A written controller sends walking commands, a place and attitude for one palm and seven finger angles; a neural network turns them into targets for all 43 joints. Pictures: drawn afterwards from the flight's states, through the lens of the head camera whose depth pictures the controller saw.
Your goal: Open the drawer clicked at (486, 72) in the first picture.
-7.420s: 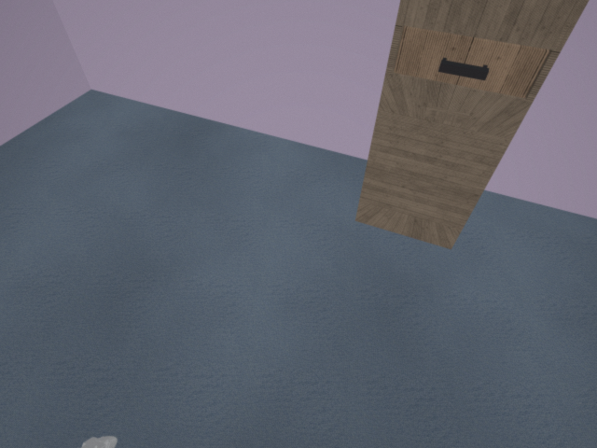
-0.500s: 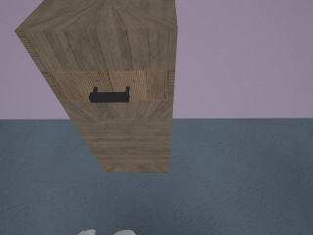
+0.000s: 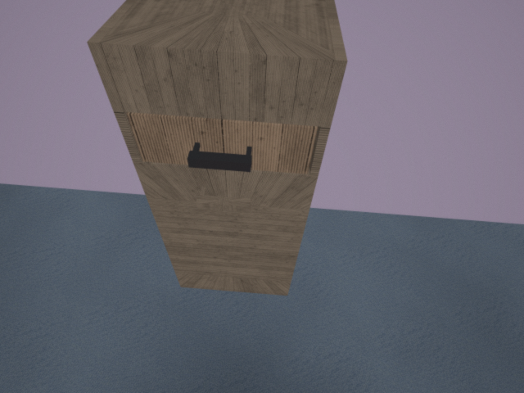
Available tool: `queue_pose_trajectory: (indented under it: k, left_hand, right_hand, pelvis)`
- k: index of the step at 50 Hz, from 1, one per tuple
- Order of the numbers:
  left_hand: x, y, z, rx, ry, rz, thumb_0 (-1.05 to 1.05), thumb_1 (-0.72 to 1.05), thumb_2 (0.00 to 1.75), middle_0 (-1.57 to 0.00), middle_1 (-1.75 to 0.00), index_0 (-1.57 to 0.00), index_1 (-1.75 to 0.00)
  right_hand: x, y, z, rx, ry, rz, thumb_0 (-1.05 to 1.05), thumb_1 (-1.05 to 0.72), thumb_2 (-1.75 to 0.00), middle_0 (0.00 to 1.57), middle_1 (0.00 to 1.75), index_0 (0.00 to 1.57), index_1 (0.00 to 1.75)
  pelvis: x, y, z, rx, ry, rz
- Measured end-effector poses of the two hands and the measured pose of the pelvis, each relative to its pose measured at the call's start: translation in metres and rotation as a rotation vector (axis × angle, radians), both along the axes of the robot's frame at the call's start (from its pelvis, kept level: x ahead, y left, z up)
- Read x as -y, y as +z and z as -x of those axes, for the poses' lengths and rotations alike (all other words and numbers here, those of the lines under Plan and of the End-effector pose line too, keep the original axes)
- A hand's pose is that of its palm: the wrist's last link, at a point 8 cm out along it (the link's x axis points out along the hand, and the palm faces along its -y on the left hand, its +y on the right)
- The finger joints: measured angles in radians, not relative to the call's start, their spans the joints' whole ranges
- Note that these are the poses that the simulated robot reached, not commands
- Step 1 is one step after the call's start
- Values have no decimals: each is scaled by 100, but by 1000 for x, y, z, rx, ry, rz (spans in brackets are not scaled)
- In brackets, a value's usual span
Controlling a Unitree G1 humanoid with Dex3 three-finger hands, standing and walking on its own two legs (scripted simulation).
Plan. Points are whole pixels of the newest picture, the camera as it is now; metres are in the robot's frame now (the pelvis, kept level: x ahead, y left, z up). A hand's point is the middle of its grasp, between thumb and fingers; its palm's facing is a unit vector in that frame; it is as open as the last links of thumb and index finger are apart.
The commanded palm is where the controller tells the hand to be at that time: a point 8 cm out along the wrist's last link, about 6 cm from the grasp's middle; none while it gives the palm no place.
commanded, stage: come to a stop and stand still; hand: left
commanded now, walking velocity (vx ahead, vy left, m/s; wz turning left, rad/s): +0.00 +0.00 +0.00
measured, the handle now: (221, 154) +0.56 +0.14 +0.01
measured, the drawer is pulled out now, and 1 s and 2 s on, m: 0.00 0.00 0.00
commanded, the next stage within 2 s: look again from close up in 0.52 s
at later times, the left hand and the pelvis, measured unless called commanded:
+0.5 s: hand out of the picture -0.03 +0.12 -0.18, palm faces +0.03 -0.98 -0.18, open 7.4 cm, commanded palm none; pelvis -0.03 -0.04 +0.00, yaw +0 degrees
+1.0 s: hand out of the picture -0.01 +0.16 -0.18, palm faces +0.03 -0.98 -0.20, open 7.4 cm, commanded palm none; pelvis -0.01 -0.01 -0.01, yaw +0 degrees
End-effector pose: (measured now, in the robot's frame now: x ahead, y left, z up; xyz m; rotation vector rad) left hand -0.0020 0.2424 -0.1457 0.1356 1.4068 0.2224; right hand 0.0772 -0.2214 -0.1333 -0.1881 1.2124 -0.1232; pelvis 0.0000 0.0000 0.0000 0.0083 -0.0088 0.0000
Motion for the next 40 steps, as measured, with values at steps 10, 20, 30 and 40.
queue_pose_trajectory:
  k: [10, 20, 30, 40]
  left_hand:
    - [35, 8, 17, 8, -54, -4, 1, 90, 90, -20, -30, -20, -30]
    - [62, 2, 27, 14, -54, 31, 1, 92, 89, -20, -30, -20, -30]
    - [80, -1, 44, -32, -31, 64, 1, 91, 89, -20, -30, -20, -30]
    - [66, -9, 36, 2, -56, 58, 1, 90, 89, -21, -30, -20, -30]
  right_hand:
    - [25, -19, 71, -103, -85, -44, 0, -93, -90, 20, 30, 20, 30]
    - [32, -18, 150, -271, -120, -53, 1, -92, -90, 20, 30, 20, 30]
    - [19, -17, 176, -342, -138, -82, 1, -91, -90, 20, 30, 20, 30]
    - [5, -26, 124, -182, -92, -89, 1, -91, -90, 20, 30, 20, 30]
  pelvis:
    - [18, 0, 18, 27, -7, -9]
    - [36, 0, 29, 37, -5, -2]
    - [41, 0, 29, 29, -3, 1]
    - [26, -10, 24, 12, 1, 25]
